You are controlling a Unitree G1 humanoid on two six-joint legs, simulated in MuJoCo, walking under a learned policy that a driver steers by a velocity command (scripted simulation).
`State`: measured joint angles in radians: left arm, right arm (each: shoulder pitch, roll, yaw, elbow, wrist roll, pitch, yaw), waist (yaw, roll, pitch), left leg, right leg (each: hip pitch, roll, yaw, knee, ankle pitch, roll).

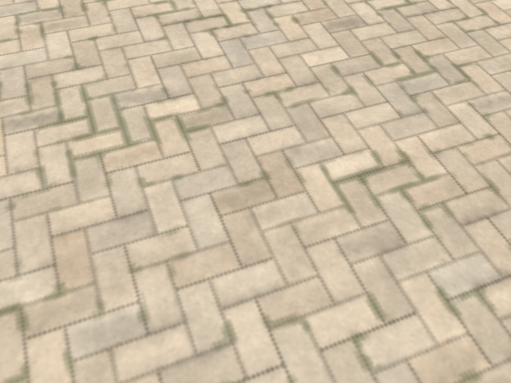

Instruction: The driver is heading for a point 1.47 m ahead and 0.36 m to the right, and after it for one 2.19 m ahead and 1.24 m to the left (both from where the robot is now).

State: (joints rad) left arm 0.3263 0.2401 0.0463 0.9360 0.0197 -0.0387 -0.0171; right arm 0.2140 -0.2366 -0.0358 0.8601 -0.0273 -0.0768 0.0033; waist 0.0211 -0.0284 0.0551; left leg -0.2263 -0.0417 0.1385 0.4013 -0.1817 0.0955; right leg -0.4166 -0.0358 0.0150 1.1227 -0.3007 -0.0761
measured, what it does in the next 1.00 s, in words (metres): walks ahead, turning right: right foot, then left foot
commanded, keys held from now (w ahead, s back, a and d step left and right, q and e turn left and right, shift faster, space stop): w+e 0.26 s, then e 0.44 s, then no key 0.30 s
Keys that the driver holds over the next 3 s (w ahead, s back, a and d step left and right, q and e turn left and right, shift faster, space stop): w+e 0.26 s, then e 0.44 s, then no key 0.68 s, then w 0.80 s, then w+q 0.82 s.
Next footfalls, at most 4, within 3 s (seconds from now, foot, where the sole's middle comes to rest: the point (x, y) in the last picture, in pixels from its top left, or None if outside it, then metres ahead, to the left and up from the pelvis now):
0.38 right None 0.35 -0.10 -0.78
0.94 left None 0.45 0.05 -0.78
1.26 right None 0.31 -0.12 -0.78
2.14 right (361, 306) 0.70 -0.28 -0.78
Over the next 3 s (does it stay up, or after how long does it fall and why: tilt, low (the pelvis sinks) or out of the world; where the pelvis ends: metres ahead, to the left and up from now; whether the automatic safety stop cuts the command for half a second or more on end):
stays up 1.02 -0.30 0.00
